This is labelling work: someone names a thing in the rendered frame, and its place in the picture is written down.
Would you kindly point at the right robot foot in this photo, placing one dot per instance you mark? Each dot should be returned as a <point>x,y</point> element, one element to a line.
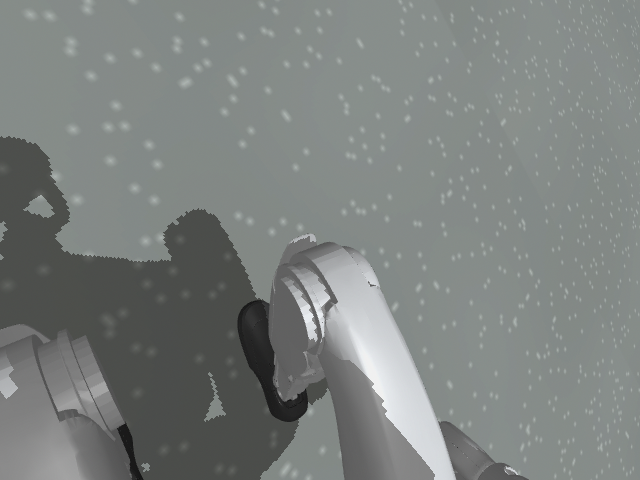
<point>254,336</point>

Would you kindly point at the right robot arm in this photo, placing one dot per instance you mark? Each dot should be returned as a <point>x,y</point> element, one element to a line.
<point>500,471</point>

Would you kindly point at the left robot foot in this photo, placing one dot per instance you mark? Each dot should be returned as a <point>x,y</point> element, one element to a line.
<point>128,444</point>

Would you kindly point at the right robot hand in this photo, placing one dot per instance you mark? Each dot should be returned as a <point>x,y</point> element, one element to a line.
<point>468,459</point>

